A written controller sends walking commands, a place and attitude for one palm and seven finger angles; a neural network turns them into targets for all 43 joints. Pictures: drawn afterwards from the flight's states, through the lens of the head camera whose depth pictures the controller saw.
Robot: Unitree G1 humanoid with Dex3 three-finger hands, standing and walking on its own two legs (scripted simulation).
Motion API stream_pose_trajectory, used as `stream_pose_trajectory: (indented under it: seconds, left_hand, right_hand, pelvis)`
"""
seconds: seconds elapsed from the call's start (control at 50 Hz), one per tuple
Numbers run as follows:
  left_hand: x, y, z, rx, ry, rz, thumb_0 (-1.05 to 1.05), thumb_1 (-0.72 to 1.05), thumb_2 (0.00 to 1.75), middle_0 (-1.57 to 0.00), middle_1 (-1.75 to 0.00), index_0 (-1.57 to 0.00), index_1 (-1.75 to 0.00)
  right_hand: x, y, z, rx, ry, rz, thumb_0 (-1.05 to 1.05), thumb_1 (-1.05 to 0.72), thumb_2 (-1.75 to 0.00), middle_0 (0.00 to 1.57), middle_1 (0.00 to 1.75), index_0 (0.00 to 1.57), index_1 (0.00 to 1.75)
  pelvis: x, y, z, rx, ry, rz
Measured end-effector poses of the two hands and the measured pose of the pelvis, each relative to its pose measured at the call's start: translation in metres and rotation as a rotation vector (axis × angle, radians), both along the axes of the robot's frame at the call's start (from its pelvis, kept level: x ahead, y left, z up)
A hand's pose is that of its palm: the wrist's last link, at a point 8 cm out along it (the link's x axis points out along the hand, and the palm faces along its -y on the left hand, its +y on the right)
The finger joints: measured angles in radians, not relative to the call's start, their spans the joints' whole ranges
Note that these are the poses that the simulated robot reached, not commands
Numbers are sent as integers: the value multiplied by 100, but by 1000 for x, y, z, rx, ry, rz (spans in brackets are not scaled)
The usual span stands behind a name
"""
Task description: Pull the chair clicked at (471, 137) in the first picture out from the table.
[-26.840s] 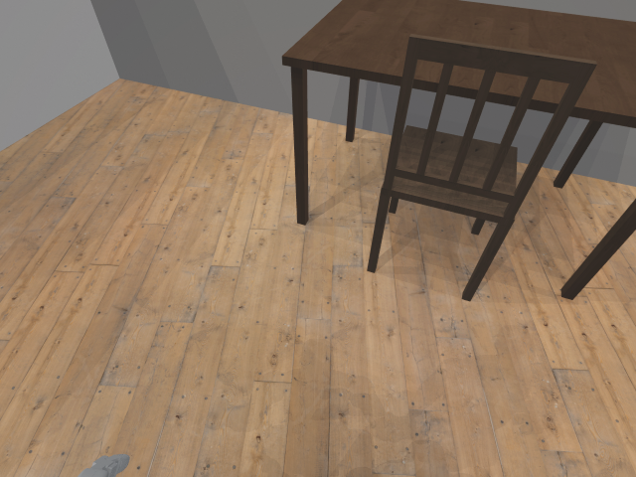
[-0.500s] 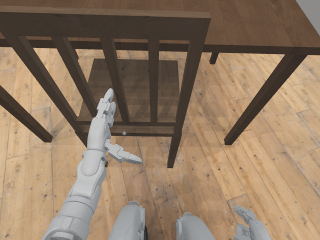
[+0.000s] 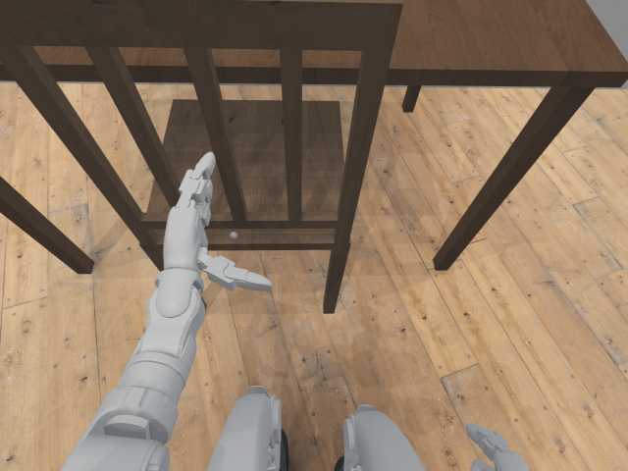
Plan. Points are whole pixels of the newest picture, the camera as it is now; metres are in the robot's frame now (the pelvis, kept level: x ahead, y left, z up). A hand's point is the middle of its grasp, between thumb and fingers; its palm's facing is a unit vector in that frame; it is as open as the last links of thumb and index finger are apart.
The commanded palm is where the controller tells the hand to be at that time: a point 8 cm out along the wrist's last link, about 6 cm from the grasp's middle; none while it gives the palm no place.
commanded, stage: aim the fingers beside a spindle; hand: left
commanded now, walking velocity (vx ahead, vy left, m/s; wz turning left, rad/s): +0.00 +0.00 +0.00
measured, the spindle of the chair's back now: (224, 153) +0.53 +0.13 +0.05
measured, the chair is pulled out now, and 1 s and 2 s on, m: -0.01 -0.02 -0.02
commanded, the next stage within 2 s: none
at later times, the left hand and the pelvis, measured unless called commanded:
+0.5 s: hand (230, 237) +0.40 +0.11 +0.03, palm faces +0.00 -1.00 -0.04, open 16.9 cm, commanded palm +0.37 +0.15 +0.03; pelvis +0.01 +0.00 +0.01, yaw -1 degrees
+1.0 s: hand (228, 257) +0.37 +0.11 +0.03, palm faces -0.03 -1.00 -0.03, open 16.9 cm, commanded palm +0.35 +0.16 +0.03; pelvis +0.02 +0.00 +0.01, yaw +0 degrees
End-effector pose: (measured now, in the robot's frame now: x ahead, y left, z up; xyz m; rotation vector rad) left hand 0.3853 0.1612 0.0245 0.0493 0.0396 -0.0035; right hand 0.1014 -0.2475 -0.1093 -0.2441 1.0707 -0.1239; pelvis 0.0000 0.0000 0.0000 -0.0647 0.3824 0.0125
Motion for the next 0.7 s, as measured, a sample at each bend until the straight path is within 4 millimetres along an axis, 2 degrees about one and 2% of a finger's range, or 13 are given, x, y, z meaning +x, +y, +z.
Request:
stream_pose_trajectory:
  seconds: [0.22,0.36,0.5,0.7]
  left_hand:
    - [4,-6,17,-12,-49,-2,-2,-50,30,-6,-8,-9,-10]
    - [3,-3,9,-15,-16,0,-2,-50,30,-6,-8,-7,-8]
    - [-9,2,10,-13,-26,-1,-2,-50,30,-6,-8,-6,-8]
    - [-15,-2,9,-19,-18,-19,-2,-50,30,-6,-8,-6,-8]
  right_hand:
    - [-15,0,9,10,-1,-17,1,-91,-89,20,30,21,30]
    - [-13,0,11,15,12,-23,1,-91,-89,20,30,21,30]
    - [1,2,14,22,5,-11,1,-91,-89,20,30,21,30]
    - [33,7,17,31,-41,16,1,-91,-89,20,30,21,30]
  pelvis:
    - [-2,2,5,5,-11,-11]
    - [2,3,6,8,-7,-16]
    - [9,4,10,11,-7,-16]
    - [17,4,10,13,-6,-12]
